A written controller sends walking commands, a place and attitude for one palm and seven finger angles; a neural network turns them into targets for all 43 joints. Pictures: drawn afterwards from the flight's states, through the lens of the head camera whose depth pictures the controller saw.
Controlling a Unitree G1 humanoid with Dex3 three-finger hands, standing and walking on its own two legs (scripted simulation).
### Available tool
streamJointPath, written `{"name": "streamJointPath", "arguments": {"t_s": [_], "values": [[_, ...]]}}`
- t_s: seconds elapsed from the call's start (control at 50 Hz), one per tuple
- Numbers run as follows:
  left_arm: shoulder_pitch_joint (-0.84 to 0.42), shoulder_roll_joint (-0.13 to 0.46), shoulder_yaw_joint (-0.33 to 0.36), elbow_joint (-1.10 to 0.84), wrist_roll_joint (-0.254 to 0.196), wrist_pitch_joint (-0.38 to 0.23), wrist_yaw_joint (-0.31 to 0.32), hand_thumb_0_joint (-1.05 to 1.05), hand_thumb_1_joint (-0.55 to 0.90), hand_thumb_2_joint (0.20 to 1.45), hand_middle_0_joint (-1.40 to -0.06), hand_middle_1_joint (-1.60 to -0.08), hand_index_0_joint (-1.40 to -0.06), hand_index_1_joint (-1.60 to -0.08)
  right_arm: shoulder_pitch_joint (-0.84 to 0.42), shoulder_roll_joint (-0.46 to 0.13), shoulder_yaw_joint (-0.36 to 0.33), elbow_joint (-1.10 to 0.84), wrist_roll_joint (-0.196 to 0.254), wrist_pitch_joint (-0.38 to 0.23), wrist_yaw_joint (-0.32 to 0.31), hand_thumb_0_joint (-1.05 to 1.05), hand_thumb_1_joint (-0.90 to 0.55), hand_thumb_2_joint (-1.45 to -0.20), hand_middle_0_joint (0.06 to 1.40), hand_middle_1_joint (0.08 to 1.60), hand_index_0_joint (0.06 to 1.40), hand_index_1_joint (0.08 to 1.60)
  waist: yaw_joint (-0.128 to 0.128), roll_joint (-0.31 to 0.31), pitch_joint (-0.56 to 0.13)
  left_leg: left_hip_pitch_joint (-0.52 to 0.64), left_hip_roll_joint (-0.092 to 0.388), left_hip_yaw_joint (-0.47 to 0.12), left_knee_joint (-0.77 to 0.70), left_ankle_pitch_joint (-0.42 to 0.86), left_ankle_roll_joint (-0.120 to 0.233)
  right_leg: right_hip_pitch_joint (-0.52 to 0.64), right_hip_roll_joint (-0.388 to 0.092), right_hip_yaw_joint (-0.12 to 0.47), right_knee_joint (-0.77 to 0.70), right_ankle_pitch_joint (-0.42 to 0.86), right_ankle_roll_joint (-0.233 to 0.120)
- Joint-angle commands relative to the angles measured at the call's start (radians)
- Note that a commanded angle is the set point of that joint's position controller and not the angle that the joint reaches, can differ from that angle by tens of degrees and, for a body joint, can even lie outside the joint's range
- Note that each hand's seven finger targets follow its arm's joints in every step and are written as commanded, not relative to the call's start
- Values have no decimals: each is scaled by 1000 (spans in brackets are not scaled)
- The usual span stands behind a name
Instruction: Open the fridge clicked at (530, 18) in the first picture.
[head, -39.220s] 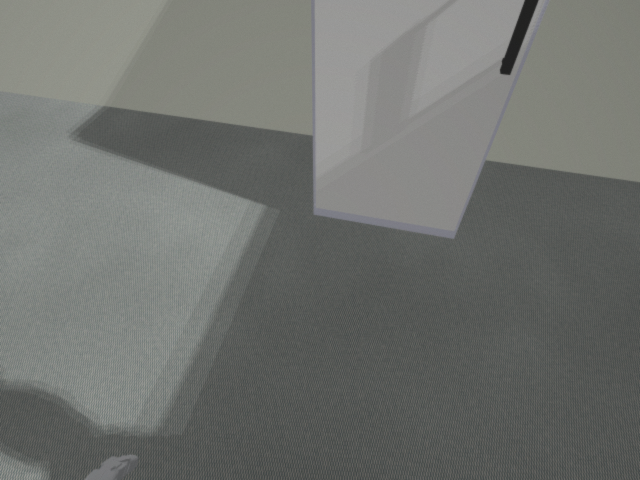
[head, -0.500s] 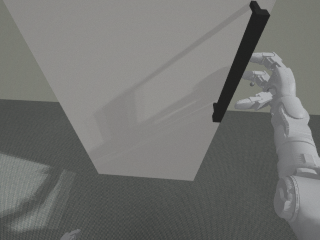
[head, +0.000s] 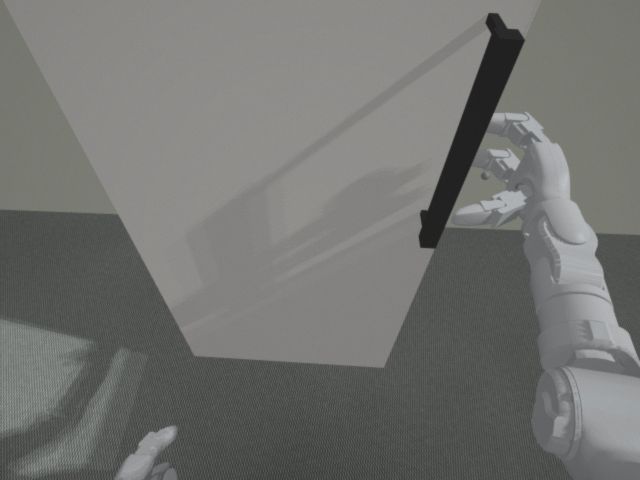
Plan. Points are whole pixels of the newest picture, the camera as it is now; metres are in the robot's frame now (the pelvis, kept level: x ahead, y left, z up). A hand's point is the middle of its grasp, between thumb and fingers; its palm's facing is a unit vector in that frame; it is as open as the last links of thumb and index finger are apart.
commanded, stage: slide the fingers in behind the handle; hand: right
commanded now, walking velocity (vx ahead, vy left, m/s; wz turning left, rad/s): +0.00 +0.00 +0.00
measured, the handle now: (454, 152) +0.50 -0.13 +0.16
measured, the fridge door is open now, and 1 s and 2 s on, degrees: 2 2 1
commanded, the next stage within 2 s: grip the handle and tug to test in 1.12 s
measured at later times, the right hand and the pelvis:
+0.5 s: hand (459, 175) +0.45 -0.12 +0.16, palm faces -0.06 +1.00 -0.02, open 13.9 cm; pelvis +0.00 +0.00 +0.00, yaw +1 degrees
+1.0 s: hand (455, 171) +0.45 -0.12 +0.17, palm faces -0.06 +1.00 -0.02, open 13.9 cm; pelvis +0.00 +0.00 +0.00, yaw +1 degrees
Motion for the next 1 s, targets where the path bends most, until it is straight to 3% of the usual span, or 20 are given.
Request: {"name": "streamJointPath", "arguments": {"t_s": [0.0,0.08,0.1,0.14,0.2,0.28,0.36,0.4,0.44,0.5,0.54,0.58,0.62,0.68,0.74,0.78,0.84,0.88,0.92,0.98], "values": [[12,131,50,-103,1,-40,5,0,900,900,-200,-300,-200,-300,-520,-163,-9,-211,16,-59,-1,0,500,-300,300,1200,300,1200,27,15,-315,269,2,-65,-3,205,11,-34,-1,41,-76,231,-7],[14,127,54,-104,4,-41,3,0,900,900,-200,-300,-200,-300,-527,-143,1,-230,18,-69,-12,0,500,-300,300,1200,300,1200,27,18,-354,281,-1,-65,7,234,11,-14,-2,43,-67,270,-6],[21,129,56,-101,4,-41,2,0,900,900,-200,-300,-200,-300,-524,-167,-24,-234,16,-71,-19,0,500,-300,300,1200,300,1200,19,25,-367,289,-1,-66,8,239,11,-15,-1,44,-65,273,-5],[20,125,54,-98,5,-42,0,0,900,900,-200,-300,-200,-300,-522,-139,-8,-219,16,-69,-24,0,500,-300,300,1200,300,1200,23,30,-348,282,-2,-64,6,240,10,-22,-1,42,-68,269,-4],[19,125,57,-101,7,-38,-3,0,900,900,-200,-300,-200,-300,-480,-171,-44,-232,8,-72,-42,0,500,-300,300,1200,300,1200,5,38,-358,309,-2,-67,7,248,10,-30,-2,37,-72,273,-5],[15,119,61,-107,7,-34,-9,0,900,900,-200,-300,-200,-300,-450,-126,-7,-284,0,-74,-56,0,500,-300,300,1200,300,1200,1,18,-374,323,-4,-61,10,290,15,-3,-7,36,-76,335,1],[10,123,66,-109,8,-29,-7,0,900,900,-200,-300,-200,-300,-416,-157,-47,-310,0,-60,-72,0,500,-300,300,1200,300,1200,-14,57,-373,355,-3,-65,0,288,13,-10,-9,30,-86,322,-2],[2,116,59,-104,4,-27,-5,0,900,900,-200,-300,-200,-300,-439,-112,-5,-301,-1,-47,-73,0,500,-300,300,1200,300,1200,8,63,-320,326,-4,-63,-12,262,9,-17,-9,29,-97,284,-6],[0,118,59,-97,4,-28,-1,0,900,900,-200,-300,-200,-300,-465,-129,-14,-290,-6,-40,-80,0,500,-300,300,1200,300,1200,8,42,-303,308,-2,-67,-23,218,8,-19,-7,29,-101,244,-7],[-4,114,58,-100,7,-31,3,0,900,900,-200,-300,-200,-300,-475,-143,-29,-320,-4,-50,-85,0,500,-300,300,1200,300,1200,1,23,-345,338,0,-73,-20,239,10,-5,-3,25,-98,263,-7],[-6,108,60,-102,7,-38,2,0,900,900,-200,-300,-200,-300,-470,-105,0,-340,-2,-59,-78,0,500,-300,300,1200,300,1200,1,19,-367,345,-3,-71,-14,277,12,17,-4,25,-94,301,-5],[-12,108,57,-101,3,-36,0,0,900,900,-200,-300,-200,-300,-441,-64,33,-315,4,-53,-73,0,500,-300,300,1200,300,1200,9,34,-331,330,-2,-65,-18,266,11,9,-6,27,-98,290,-4],[-5,116,57,-91,3,-34,2,0,900,900,-200,-300,-200,-300,-441,-93,3,-262,7,-35,-76,0,500,-300,300,1200,300,1200,10,83,-310,315,-2,-64,-25,237,7,-8,-6,29,-101,255,-8],[-15,112,52,-91,3,-32,4,0,900,900,-200,-300,-200,-300,-514,-87,23,-263,-5,-30,-86,0,500,-300,300,1200,300,1200,21,11,-275,274,3,-69,-34,179,8,-10,0,32,-103,213,-8],[-9,110,53,-91,9,-38,4,0,900,900,-200,-300,-200,-300,-523,-107,-1,-272,-5,-54,-93,0,500,-300,300,1200,300,1200,11,48,-344,314,2,-72,-21,214,8,-4,0,32,-96,239,-8],[-9,112,50,-90,7,-38,5,0,900,900,-200,-300,-200,-300,-505,-105,3,-233,0,-62,-89,0,500,-300,300,1200,300,1200,14,73,-327,317,2,-73,-19,208,6,-22,-2,34,-97,229,-10],[-1,113,51,-88,7,-39,5,0,900,900,-200,-300,-200,-300,-528,-130,-11,-217,-14,-74,-88,0,500,-300,300,1200,300,1200,10,53,-335,312,2,-76,-15,208,8,-26,1,33,-97,227,-9],[-3,110,51,-95,7,-41,2,0,900,900,-200,-300,-200,-300,-526,-100,12,-228,-8,-80,-83,0,500,-300,300,1200,300,1200,12,18,-349,315,2,-74,-11,227,9,-12,1,31,-92,249,-7],[5,115,53,-92,6,-39,2,0,900,900,-200,-300,-200,-300,-505,-125,-11,-212,-6,-80,-79,0,500,-300,300,1200,300,1200,9,52,-354,330,0,-76,-10,237,8,-26,-1,29,-92,248,-8],[5,113,56,-94,4,-43,-1,0,900,900,-200,-300,-200,-300,-522,-82,23,-228,0,-80,-75,0,500,-300,300,1200,300,1200,19,36,-343,306,-2,-70,-12,234,9,-10,-3,32,-92,255,-7]]}}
